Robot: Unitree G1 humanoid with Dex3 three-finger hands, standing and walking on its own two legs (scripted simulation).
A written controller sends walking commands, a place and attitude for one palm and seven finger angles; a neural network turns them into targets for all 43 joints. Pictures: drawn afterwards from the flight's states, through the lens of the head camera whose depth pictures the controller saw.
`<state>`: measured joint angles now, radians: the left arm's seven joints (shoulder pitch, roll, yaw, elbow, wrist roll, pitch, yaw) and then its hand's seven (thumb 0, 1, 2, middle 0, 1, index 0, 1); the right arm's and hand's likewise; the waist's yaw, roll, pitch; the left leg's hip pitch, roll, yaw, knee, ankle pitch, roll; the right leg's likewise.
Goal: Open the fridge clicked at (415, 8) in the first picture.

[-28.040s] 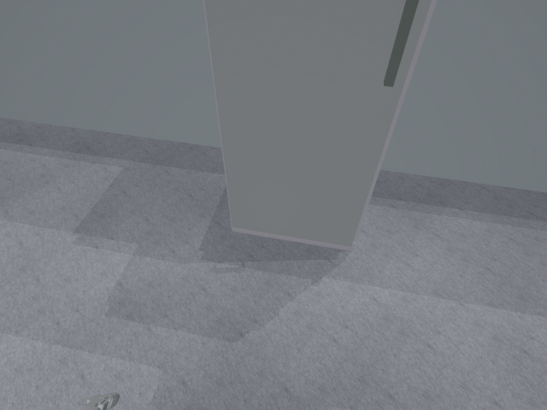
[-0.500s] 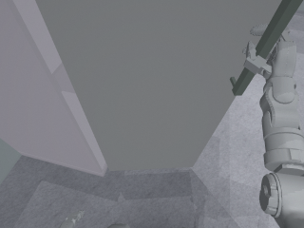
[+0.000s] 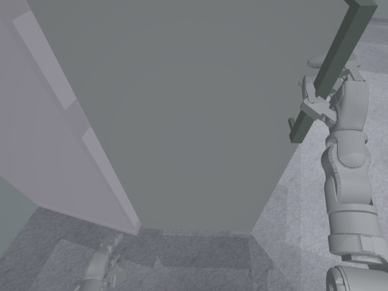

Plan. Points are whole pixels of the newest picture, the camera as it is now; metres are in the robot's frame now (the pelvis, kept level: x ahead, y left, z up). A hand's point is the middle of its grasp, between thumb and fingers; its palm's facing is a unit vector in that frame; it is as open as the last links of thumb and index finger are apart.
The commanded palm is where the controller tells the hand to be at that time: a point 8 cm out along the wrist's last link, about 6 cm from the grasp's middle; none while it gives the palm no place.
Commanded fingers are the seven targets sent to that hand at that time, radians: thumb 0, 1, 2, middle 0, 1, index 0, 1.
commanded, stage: stop walking and hold the door back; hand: right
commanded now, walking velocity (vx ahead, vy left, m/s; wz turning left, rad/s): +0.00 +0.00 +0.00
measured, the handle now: (317, 81) +0.44 -0.18 +0.22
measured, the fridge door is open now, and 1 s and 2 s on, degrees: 76 75 75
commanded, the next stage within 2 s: loosen the grip on the handle in 0.10 s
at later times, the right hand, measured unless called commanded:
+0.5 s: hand (309, 100) +0.40 -0.16 +0.21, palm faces +0.20 +0.98 -0.09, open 10.7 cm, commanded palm +0.37 -0.21 +0.20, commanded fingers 0.00 0.55 -0.20 0.37 1.30 0.37 1.30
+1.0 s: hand (318, 106) +0.40 -0.18 +0.20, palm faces +0.18 +0.98 -0.11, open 14.7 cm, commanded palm +0.37 -0.24 +0.19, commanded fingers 0.00 0.55 -0.20 0.25 1.15 0.25 1.15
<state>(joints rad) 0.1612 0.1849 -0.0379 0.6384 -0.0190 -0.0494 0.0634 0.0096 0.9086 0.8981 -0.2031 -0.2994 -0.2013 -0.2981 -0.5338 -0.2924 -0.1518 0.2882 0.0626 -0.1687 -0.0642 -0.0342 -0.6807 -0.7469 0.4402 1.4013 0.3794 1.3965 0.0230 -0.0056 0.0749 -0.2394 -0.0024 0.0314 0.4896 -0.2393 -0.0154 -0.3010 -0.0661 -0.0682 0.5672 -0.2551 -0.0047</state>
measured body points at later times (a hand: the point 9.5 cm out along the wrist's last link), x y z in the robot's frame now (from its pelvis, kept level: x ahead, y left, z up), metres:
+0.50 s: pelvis -0.02 +0.02 -0.01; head -0.02 +0.02 +0.44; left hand +0.09 +0.29 -0.10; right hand +0.39 -0.22 +0.21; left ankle +0.01 +0.13 -0.73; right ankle +0.03 -0.11 -0.73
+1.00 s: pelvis +0.02 +0.02 +0.00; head +0.03 +0.02 +0.45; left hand +0.19 +0.25 -0.10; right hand +0.38 -0.23 +0.20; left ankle +0.01 +0.13 -0.73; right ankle +0.03 -0.11 -0.73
